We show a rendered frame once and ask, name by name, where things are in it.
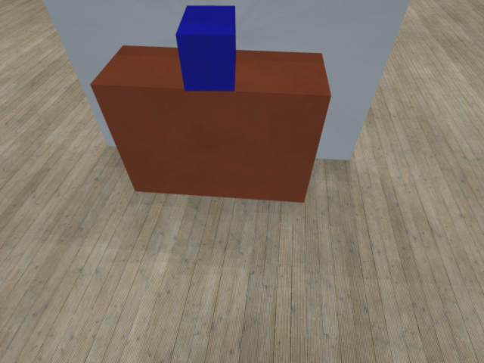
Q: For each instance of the pedestal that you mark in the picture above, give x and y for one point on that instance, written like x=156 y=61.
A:
x=257 y=142

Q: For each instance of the carton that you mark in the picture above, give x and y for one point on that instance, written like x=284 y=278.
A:
x=206 y=41

